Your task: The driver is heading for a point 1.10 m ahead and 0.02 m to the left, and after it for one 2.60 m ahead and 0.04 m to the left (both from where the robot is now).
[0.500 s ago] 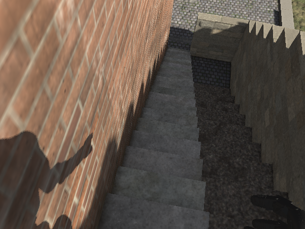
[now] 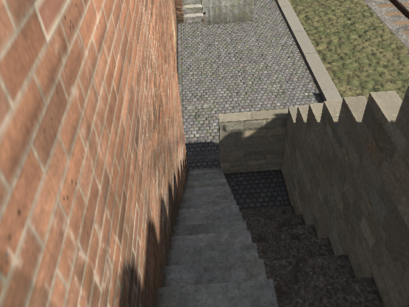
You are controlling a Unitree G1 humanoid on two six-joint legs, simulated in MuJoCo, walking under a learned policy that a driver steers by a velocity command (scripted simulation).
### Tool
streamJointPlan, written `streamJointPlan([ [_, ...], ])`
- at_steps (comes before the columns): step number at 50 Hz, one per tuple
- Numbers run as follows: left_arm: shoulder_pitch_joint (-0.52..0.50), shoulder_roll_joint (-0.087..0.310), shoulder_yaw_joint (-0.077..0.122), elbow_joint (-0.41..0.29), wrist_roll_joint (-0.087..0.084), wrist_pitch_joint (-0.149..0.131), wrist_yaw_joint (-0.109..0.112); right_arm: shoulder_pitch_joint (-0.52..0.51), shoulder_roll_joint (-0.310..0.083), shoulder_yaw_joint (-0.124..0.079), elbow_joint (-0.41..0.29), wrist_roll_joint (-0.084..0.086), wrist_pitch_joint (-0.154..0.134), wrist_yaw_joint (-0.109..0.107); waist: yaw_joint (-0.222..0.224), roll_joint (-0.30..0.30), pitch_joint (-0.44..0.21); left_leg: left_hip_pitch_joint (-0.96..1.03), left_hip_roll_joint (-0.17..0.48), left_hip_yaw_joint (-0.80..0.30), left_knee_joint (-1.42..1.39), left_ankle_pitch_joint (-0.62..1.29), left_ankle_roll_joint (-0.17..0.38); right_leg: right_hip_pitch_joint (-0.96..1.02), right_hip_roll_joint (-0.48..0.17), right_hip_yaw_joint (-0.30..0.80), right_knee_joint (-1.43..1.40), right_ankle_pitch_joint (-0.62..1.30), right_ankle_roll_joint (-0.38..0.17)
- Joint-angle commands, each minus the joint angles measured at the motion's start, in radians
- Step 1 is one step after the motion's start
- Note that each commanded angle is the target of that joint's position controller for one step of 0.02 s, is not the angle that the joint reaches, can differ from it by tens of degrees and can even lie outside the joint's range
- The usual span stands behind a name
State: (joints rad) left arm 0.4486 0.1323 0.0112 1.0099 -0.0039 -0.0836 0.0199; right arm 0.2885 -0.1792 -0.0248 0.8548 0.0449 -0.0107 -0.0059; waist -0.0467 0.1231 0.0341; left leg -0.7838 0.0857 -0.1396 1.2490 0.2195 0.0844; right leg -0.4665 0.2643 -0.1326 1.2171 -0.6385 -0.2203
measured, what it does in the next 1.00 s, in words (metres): goes down: left foot 0.19 m lower, then right foot 0.05 m lower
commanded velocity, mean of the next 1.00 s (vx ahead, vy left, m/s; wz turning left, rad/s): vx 0.50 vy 0.00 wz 0.00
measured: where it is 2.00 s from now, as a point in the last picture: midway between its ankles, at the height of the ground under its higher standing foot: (224, 302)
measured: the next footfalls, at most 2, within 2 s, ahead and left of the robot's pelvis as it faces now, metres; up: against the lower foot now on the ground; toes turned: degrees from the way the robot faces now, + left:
left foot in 0.12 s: +0.20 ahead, +0.14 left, -0.19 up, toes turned -5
right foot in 0.38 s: +0.37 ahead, -0.17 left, -0.24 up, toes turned -2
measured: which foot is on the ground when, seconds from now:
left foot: up 0.00-0.10, down 0.12-0.52, up 0.54-0.96, down 0.98-1.00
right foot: down 0.00-0.14, up 0.16-0.36, down 0.38-0.44, up 0.46-0.52, down 0.54-1.00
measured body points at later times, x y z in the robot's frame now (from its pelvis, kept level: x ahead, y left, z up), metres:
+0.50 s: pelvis +0.34 -0.02 -0.20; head +0.35 -0.01 +0.25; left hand +0.48 +0.18 -0.33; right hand +0.22 -0.23 -0.34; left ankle +0.17 +0.14 -0.79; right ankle +0.43 -0.17 -0.91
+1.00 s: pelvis +0.59 +0.01 -0.41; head +0.59 +0.05 +0.04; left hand +0.57 +0.23 -0.58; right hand +0.66 -0.26 -0.52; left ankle +0.67 +0.11 -1.17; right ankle +0.42 -0.16 -0.99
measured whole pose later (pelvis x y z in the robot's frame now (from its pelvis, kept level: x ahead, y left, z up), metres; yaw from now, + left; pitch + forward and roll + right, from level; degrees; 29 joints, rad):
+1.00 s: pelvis +0.59 +0.01 -0.41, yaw -3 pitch -3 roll -7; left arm 0.41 0.16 0.03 1.01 -0.03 -0.03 0.03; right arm 0.26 -0.24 -0.05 0.93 -0.02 -0.06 0.00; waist 0.06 0.03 0.02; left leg -0.21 0.11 -0.04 0.30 0.39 -0.01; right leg -0.23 0.10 0.08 1.31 -0.88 -0.01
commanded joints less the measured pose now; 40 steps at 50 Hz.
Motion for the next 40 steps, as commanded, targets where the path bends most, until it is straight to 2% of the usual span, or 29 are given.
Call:
streamJointPlan([
  [1, 0.077, 0.076, -0.010, -0.038, -0.065, -0.033, 0.081, 0.259, -0.069, 0.045, -0.010, -0.118, -0.027, -0.014, -0.033, -0.219, 0.325, 0.125, 0.046, -0.026, -0.302, 0.350, -0.032, -0.420, -0.315, 0.677, -0.369, 0.292, 0.064],
  [2, 0.039, 0.094, -0.001, -0.044, -0.048, -0.006, 0.082, 0.239, 0.022, 0.070, 0.017, -0.095, -0.035, 0.001, -0.032, -0.171, 0.293, 0.303, 0.000, 0.051, -0.385, 0.332, -0.050, -0.505, -0.286, 0.572, -0.305, 0.210, 0.046],
  [4, -0.062, 0.150, 0.019, -0.054, -0.026, 0.007, 0.059, 0.412, 0.012, 0.047, 0.126, -0.082, -0.045, 0.045, -0.078, -0.072, 0.184, 0.636, -0.096, 0.164, -0.190, 0.279, -0.078, -0.577, -0.323, 0.584, -0.107, 0.463, 0.021],
  [6, -0.255, 0.087, 0.016, -0.102, -0.065, 0.024, 0.018, 0.685, -0.068, 0.016, 0.231, -0.040, -0.051, 0.034, -0.206, 0.073, 0.125, 0.726, 0.001, 0.014, -0.447, 0.017, -0.016, -0.464, -0.293, 0.478, 0.261, 0.587, 0.122],
  [7, -0.221, 0.094, 0.037, -0.161, -0.089, 0.039, -0.002, 0.759, -0.139, 0.018, 0.236, -0.031, -0.076, 0.028, -0.200, 0.325, 0.143, 0.788, 0.030, -0.024, -0.671, 0.662, 0.127, -0.471, -0.116, 0.201, 0.648, 0.438, 0.273],
  [8, -0.179, 0.100, 0.041, -0.195, -0.098, 0.051, -0.009, 0.611, -0.149, 0.020, 0.235, -0.014, -0.055, 0.012, -0.094, 0.605, 0.138, 0.853, 0.120, -0.296, -0.618, 0.491, 0.232, -0.641, -0.041, 0.207, 0.701, -0.210, 0.295],
  [9, -0.266, 0.156, 0.055, -0.199, -0.074, 0.055, -0.001, 0.590, -0.069, 0.029, 0.218, -0.029, -0.061, 0.003, -0.137, 0.265, 0.103, 0.827, 0.078, -0.261, -0.583, 0.273, 0.188, -0.618, -0.070, 0.358, 0.685, -0.077, 0.243],
  [10, -0.363, 0.113, 0.048, -0.230, -0.072, 0.075, 0.003, 0.527, -0.051, 0.033, 0.236, -0.032, -0.047, 0.006, -0.084, -0.016, 0.094, 0.749, 0.071, -0.230, -0.611, 0.230, 0.163, -0.531, -0.095, 0.262, 0.662, 0.004, 0.218],
  [11, -0.239, 0.039, 0.031, -0.266, -0.073, 0.067, -0.004, 0.458, -0.157, 0.009, 0.221, 0.001, -0.058, -0.003, 0.033, -0.035, 0.113, 0.738, 0.155, -0.378, -0.514, 0.434, 0.202, -0.620, -0.126, 0.288, 0.651, 0.007, 0.213],
  [12, -0.184, 0.043, 0.026, -0.265, -0.066, 0.079, -0.005, 0.291, -0.105, 0.023, 0.160, 0.020, -0.060, -0.044, 0.118, -0.221, 0.094, 0.488, 0.196, -0.378, -0.448, 0.346, 0.180, -0.527, -0.158, 0.408, 0.385, 0.297, 0.233],
  [13, -0.178, 0.026, 0.019, -0.272, -0.056, 0.093, -0.012, 0.162, -0.090, 0.034, 0.128, 0.009, -0.043, -0.071, 0.147, -0.255, 0.065, 0.330, 0.189, -0.326, -0.456, 0.178, 0.139, -0.343, -0.239, 0.369, 0.120, 0.462, 0.240],
  [15, -0.212, -0.052, 0.006, -0.247, -0.044, 0.114, -0.053, 0.132, -0.104, 0.043, 0.124, -0.034, -0.035, -0.076, 0.126, -0.149, -0.036, 0.176, 0.155, -0.211, -0.536, 0.180, 0.070, 0.151, -0.237, 0.230, 0.035, 0.701, 0.260],
  [16, -0.264, 0.061, 0.040, -0.262, -0.026, 0.097, -0.062, 0.209, -0.194, -0.010, 0.139, 0.012, -0.049, -0.092, 0.073, -0.087, -0.033, 0.298, 0.120, -0.240, -0.337, -0.155, 0.092, -0.039, -0.277, 0.277, -0.095, 0.966, 0.230],
  [17, -0.303, 0.103, 0.047, -0.281, -0.020, 0.094, -0.067, 0.252, -0.158, -0.005, 0.146, 0.036, -0.051, -0.104, 0.039, -0.094, -0.004, 0.395, 0.102, -0.207, -0.267, -0.273, 0.087, -0.130, -0.298, 0.297, -0.265, 0.934, 0.217],
  [19, -0.360, 0.063, 0.039, -0.285, -0.036, 0.083, -0.067, 0.304, -0.070, 0.008, 0.167, -0.002, -0.032, -0.104, 0.003, -0.045, 0.005, 0.431, 0.004, -0.169, -0.252, -0.410, 0.071, -0.041, -0.295, 0.265, -0.496, 0.853, 0.199],
  [20, -0.395, 0.074, 0.039, -0.301, -0.009, 0.096, -0.074, 0.356, -0.046, 0.010, 0.165, 0.039, -0.006, -0.113, -0.076, -0.128, 0.112, 0.375, -0.028, -0.050, -0.308, -0.444, 0.051, -0.074, -0.291, 0.240, -0.715, 1.001, 0.206],
  [22, -0.305, 0.082, 0.063, -0.260, 0.004, 0.069, -0.050, 0.302, -0.038, 0.020, 0.171, -0.006, -0.002, -0.118, 0.007, -0.013, 0.103, 0.293, -0.010, -0.020, -0.263, -0.368, 0.011, 0.116, -0.246, 0.225, -0.597, 0.940, 0.239],
  [25, -0.153, 0.075, 0.068, -0.170, 0.021, 0.074, -0.045, 0.266, -0.169, -0.043, 0.211, -0.032, 0.026, -0.089, 0.015, -0.117, 0.044, 0.238, -0.028, 0.178, 0.044, -0.196, -0.006, 0.441, -0.138, -0.007, -0.853, 1.015, 0.226],
  [26, 0.059, 0.101, 0.086, -0.107, 0.023, 0.081, -0.026, 0.227, -0.186, -0.050, 0.206, -0.053, 0.004, -0.086, 0.130, -0.143, 0.002, 0.202, -0.034, 0.184, 0.254, -0.247, -0.021, 0.572, -0.179, 0.004, -0.963, 1.098, 0.197],
  [27, 0.281, 0.126, 0.087, -0.048, 0.012, 0.078, -0.008, 0.169, -0.161, -0.052, 0.204, -0.073, -0.019, -0.079, 0.264, -0.280, 0.009, 0.020, -0.127, 0.182, 0.670, -0.867, -0.067, 0.735, -0.318, 0.122, -1.094, 1.255, 0.106],
  [28, 0.333, 0.150, 0.070, -0.021, 0.017, 0.079, 0.003, 0.111, -0.075, -0.035, 0.172, -0.080, -0.038, -0.081, 0.277, -0.381, 0.017, -0.116, -0.147, 0.179, 0.926, -1.118, -0.084, 0.775, -0.381, 0.190, -1.005, 1.534, 0.101],
  [29, 0.265, 0.166, 0.034, -0.018, 0.081, 0.052, -0.022, 0.185, -0.030, -0.018, 0.113, -0.050, -0.065, -0.067, 0.136, -0.472, -0.060, -0.296, -0.153, 0.046, 0.958, -1.140, -0.115, 0.916, -0.528, 0.395, -0.655, 2.130, -0.048],
  [32, 0.174, 0.139, 0.035, 0.010, 0.043, 0.043, -0.031, 0.161, -0.017, -0.008, 0.137, -0.019, -0.060, -0.044, 0.074, -0.121, -0.210, -0.247, 0.013, 0.042, 0.668, -0.984, -0.144, 0.734, -0.569, 0.441, -0.685, 1.474, -0.123],
  [33, 0.193, 0.132, 0.038, 0.031, 0.023, 0.031, -0.021, 0.135, -0.016, -0.015, 0.138, 0.005, -0.051, -0.043, 0.068, -0.127, -0.144, -0.285, 0.042, -0.055, 0.443, -0.736, -0.137, 0.584, -0.604, 0.533, -0.694, 1.160, -0.130],
  [34, -0.054, 0.110, 0.022, -0.037, 0.007, 0.032, 0.016, 0.127, -0.061, -0.018, 0.121, 0.004, -0.040, -0.037, -0.035, -0.117, -0.045, -0.099, 0.127, -0.141, -0.143, -0.372, -0.135, 0.346, -0.567, 0.499, -0.698, 0.951, -0.069],
  [37, -0.179, 0.261, 0.054, -0.037, 0.030, 0.026, 0.020, 0.278, -0.072, -0.032, 0.248, -0.045, -0.030, -0.031, -0.140, -0.146, -0.123, 0.729, -0.102, 0.160, -0.092, -0.160, -0.133, -0.215, -0.414, 0.389, -0.694, 1.077, -0.042],
  [38, -0.157, 0.202, 0.047, -0.031, -0.048, 0.012, 0.033, 0.201, -0.145, -0.049, 0.227, -0.032, -0.028, -0.033, -0.072, -0.224, -0.035, 0.440, -0.005, -0.008, -0.292, 0.003, -0.125, 0.032, -0.385, 0.397, -0.600, 0.713, 0.001],
  [39, -0.084, 0.115, 0.029, -0.016, -0.081, 0.003, 0.042, 0.031, -0.167, -0.046, 0.163, -0.023, -0.031, -0.040, 0.009, -0.239, 0.036, 0.197, 0.002, -0.018, -0.480, -0.025, -0.127, 0.259, -0.377, 0.437, -0.557, 0.518, 0.020],
  [40, 0.020, 0.100, 0.028, 0.012, -0.064, 0.001, 0.047, -0.128, -0.159, -0.035, 0.101, -0.021, -0.045, -0.030, 0.090, -0.237, 0.083, 0.037, 0.015, -0.052, -0.598, -0.064, -0.130, 0.422, -0.391, 0.515, -0.520, 0.432, 0.012],
])
Keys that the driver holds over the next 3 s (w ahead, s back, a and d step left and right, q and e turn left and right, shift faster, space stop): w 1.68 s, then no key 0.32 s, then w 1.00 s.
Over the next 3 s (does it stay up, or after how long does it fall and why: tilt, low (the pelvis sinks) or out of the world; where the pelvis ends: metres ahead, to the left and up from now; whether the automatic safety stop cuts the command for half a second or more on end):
stays up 1.04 -0.02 -0.68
